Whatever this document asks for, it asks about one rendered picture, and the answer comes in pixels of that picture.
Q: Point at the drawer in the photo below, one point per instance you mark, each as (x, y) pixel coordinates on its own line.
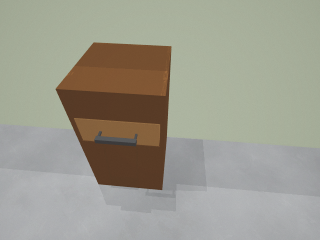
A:
(147, 133)

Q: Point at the cabinet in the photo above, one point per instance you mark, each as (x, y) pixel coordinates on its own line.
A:
(126, 83)

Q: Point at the handle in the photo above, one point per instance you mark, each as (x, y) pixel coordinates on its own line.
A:
(115, 140)

